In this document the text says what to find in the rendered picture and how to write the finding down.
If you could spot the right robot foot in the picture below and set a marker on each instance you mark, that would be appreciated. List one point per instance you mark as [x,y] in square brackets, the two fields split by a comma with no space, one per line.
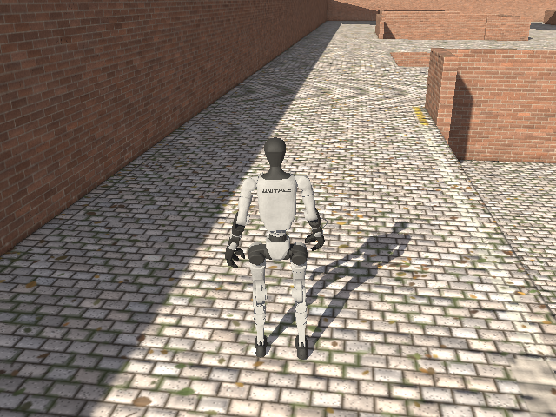
[302,352]

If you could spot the robot right hand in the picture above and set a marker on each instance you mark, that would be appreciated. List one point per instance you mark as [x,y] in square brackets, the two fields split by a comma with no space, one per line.
[312,238]

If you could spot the robot left hand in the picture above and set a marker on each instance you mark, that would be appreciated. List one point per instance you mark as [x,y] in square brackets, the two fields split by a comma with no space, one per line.
[229,255]

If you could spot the left robot shin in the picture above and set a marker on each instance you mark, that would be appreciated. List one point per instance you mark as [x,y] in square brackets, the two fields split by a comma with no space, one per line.
[259,318]

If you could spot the robot left forearm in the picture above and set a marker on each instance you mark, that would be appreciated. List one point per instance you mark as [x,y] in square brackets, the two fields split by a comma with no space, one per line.
[236,234]

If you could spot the robot right forearm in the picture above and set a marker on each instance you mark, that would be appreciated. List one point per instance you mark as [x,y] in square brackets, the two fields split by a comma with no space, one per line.
[316,226]

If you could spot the left robot upper arm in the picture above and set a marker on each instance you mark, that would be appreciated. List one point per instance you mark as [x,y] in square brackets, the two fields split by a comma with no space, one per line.
[248,185]

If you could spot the right robot upper arm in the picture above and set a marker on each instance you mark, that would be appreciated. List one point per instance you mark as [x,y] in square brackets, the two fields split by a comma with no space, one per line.
[307,194]

